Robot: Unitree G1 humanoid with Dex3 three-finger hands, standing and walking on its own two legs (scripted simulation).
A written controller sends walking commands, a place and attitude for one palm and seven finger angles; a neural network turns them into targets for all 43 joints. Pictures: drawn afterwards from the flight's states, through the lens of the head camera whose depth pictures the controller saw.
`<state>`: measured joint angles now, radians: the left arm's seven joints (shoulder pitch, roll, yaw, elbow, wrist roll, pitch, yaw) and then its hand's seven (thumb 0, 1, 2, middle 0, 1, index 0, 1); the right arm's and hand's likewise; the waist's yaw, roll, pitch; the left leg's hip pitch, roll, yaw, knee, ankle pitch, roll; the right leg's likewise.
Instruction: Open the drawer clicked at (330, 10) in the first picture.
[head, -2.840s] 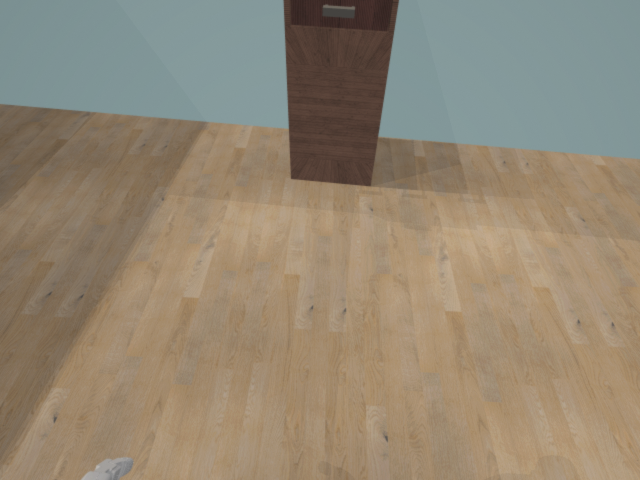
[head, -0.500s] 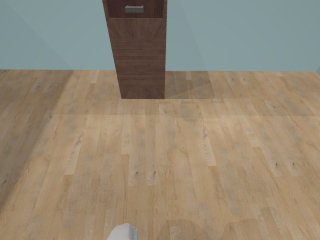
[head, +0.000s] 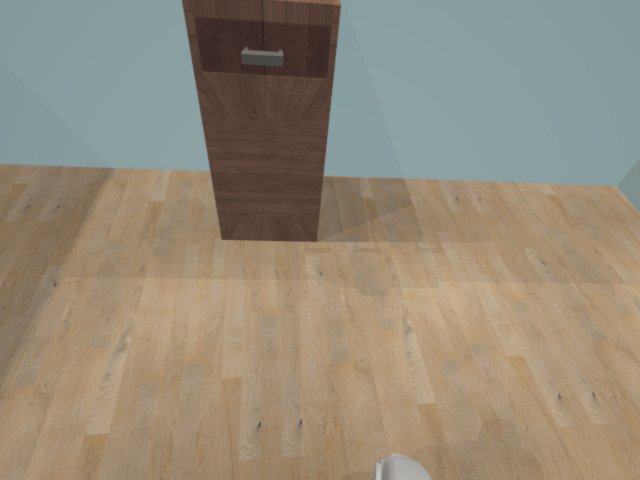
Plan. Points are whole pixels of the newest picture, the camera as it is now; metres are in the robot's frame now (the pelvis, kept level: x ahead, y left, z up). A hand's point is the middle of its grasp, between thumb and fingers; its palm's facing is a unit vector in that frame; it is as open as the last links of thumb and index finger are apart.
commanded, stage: walk to a spot facing it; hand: left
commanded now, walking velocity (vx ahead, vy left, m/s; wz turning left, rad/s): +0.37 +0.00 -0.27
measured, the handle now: (263, 54) +1.12 +0.25 +0.02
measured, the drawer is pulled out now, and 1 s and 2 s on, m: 0.00 0.00 0.00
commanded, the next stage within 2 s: turn to face it in 0.44 s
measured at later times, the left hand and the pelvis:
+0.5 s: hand (276, 359) +0.35 +0.09 -0.18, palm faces -0.07 -0.98 -0.17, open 7.2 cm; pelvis +0.23 -0.07 -0.01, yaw -7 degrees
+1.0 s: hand (248, 343) +0.38 +0.15 -0.19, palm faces +0.05 -0.99 -0.15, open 7.4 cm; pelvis +0.36 -0.02 -0.01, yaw -1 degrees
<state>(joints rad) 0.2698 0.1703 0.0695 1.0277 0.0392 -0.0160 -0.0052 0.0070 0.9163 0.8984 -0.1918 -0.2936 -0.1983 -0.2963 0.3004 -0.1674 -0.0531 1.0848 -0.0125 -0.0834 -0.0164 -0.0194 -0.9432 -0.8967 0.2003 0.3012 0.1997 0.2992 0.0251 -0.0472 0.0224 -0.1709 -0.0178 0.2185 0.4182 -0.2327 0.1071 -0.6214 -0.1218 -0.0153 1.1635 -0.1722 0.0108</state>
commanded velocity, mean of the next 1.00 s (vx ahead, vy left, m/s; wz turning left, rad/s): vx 0.16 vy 0.00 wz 0.07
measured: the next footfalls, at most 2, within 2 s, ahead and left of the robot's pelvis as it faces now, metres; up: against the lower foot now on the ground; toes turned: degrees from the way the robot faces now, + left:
right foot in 0.36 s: +0.29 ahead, -0.16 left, +0.00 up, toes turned -15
left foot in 0.78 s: +0.48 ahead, +0.06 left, +0.00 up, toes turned +6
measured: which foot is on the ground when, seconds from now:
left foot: down 0.00-0.36, up 0.38-0.76, down 0.78-1.00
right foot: up 0.00-0.34, down 0.36-0.80, up 0.82-1.00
